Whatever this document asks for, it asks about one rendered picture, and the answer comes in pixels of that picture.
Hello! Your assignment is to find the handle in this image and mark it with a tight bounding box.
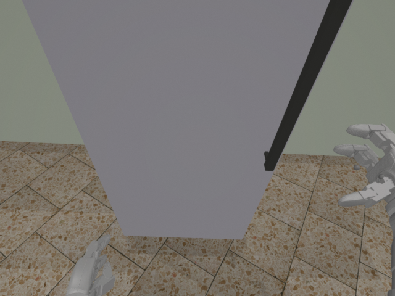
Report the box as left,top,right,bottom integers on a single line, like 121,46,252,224
264,0,352,171

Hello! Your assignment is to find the right robot hand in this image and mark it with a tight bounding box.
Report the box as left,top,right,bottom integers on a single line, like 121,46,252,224
333,124,395,208

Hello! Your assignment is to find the fridge door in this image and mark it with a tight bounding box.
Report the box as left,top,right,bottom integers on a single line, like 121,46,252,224
22,0,354,240

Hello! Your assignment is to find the left robot hand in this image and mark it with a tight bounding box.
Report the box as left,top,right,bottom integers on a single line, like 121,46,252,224
66,234,115,296

